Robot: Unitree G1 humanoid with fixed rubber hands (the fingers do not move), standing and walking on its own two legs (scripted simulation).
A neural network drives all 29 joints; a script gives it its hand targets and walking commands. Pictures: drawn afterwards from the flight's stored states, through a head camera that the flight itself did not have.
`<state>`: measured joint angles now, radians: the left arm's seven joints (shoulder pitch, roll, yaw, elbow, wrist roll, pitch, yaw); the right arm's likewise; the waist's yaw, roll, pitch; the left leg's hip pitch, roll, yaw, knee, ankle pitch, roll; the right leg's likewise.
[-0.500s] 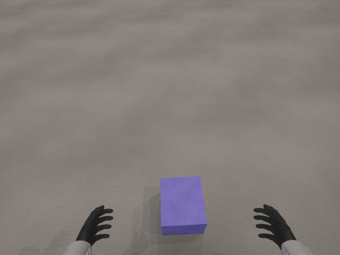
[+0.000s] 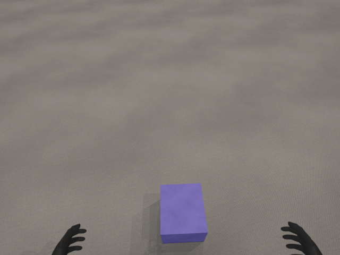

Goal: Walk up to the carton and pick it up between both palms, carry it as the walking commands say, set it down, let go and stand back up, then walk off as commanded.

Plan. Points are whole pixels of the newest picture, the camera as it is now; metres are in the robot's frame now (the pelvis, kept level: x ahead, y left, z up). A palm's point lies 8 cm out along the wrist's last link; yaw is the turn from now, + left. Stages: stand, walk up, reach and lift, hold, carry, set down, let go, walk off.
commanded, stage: stand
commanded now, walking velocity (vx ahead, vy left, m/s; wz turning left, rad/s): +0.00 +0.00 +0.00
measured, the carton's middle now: (181, 213) +0.43 -0.02 -0.68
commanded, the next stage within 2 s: walk off in 1.48 s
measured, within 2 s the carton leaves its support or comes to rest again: neither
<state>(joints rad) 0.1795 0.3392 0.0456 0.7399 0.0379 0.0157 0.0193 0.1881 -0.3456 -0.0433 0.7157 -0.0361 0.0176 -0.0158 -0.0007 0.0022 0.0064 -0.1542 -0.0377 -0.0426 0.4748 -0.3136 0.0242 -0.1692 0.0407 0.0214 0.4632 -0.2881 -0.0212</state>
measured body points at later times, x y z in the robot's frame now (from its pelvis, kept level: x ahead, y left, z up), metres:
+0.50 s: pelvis +0.00 +0.00 +0.01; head -0.01 +0.00 +0.46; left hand +0.12 +0.30 -0.10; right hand +0.12 -0.30 -0.10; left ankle -0.04 +0.10 -0.74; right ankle -0.03 -0.11 -0.74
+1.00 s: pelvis -0.02 +0.00 +0.01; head -0.03 +0.01 +0.46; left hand +0.08 +0.32 -0.11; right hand +0.09 -0.31 -0.10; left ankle -0.04 +0.11 -0.74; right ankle -0.03 -0.11 -0.74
